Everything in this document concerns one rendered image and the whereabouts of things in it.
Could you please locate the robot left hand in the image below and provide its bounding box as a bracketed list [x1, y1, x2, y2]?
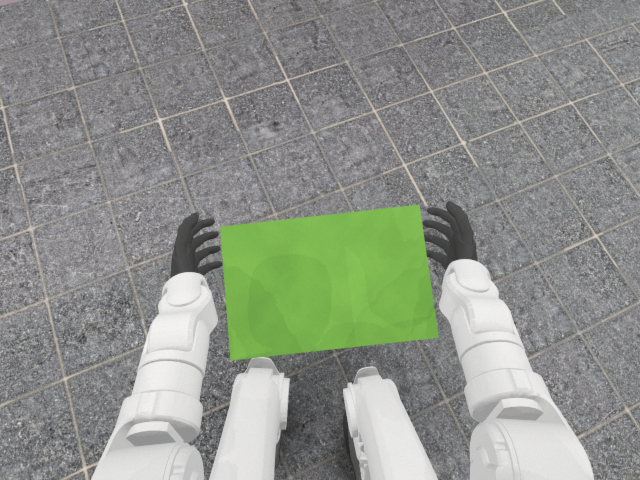
[171, 213, 223, 278]

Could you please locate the robot right forearm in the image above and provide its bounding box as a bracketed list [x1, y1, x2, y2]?
[439, 259, 594, 480]

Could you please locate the robot right shin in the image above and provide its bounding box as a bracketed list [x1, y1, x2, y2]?
[353, 367, 400, 480]

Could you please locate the robot right hand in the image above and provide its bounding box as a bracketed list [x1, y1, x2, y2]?
[422, 201, 478, 270]

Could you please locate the robot left forearm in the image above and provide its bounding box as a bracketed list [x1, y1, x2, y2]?
[91, 272, 218, 480]

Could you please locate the left robot upper arm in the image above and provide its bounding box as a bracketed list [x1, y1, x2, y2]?
[93, 442, 204, 480]

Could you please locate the right robot thigh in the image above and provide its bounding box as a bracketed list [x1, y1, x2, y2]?
[343, 375, 438, 480]

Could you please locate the right robot upper arm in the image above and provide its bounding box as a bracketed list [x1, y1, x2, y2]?
[470, 418, 592, 480]

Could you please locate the carton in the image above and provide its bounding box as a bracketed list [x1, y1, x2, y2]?
[220, 205, 439, 361]

